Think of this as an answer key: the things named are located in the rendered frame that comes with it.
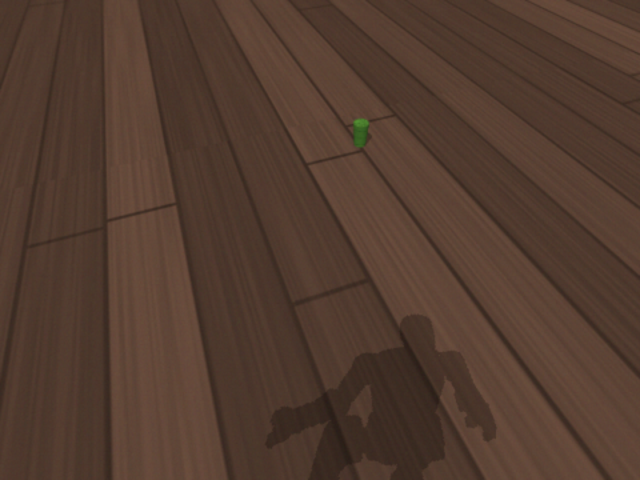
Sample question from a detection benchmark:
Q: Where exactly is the cup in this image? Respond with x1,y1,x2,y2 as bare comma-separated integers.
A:
353,119,369,148

